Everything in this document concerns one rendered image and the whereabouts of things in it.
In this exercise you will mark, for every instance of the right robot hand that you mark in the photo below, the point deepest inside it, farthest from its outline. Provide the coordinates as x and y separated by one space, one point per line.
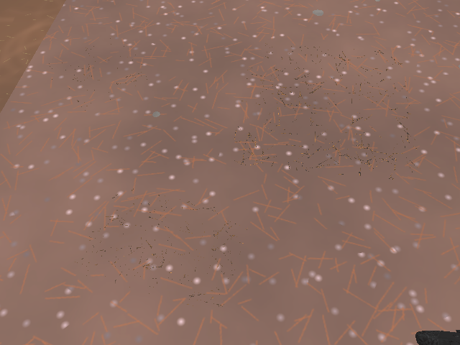
438 337

